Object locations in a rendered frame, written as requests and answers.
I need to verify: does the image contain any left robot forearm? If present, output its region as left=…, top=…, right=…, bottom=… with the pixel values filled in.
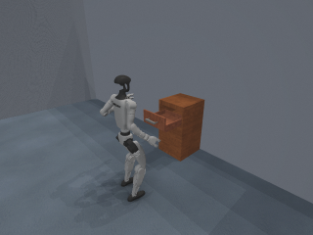
left=108, top=106, right=114, bottom=114

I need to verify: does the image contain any handle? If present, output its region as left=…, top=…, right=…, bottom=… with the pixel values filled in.
left=145, top=118, right=157, bottom=125

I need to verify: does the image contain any robot right thigh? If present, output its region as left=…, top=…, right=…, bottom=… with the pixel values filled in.
left=126, top=139, right=147, bottom=173

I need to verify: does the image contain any right robot hand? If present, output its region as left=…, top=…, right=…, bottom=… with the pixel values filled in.
left=148, top=136, right=160, bottom=148

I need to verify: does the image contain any drawer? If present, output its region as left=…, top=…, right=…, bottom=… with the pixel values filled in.
left=143, top=109, right=182, bottom=132

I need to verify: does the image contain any left robot foot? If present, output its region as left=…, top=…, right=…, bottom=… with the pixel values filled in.
left=121, top=177, right=134, bottom=187

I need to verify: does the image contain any robot right upper arm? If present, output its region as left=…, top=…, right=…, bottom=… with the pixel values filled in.
left=125, top=99, right=137, bottom=131

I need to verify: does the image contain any left robot hand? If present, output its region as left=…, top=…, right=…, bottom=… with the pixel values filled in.
left=126, top=93, right=134, bottom=99

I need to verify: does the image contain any cabinet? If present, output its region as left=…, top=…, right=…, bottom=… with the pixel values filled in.
left=158, top=93, right=204, bottom=162

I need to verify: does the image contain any right robot forearm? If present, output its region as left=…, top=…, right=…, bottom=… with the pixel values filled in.
left=130, top=123, right=151, bottom=142

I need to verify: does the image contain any robot left upper arm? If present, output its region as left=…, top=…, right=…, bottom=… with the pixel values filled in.
left=100, top=94, right=117, bottom=117

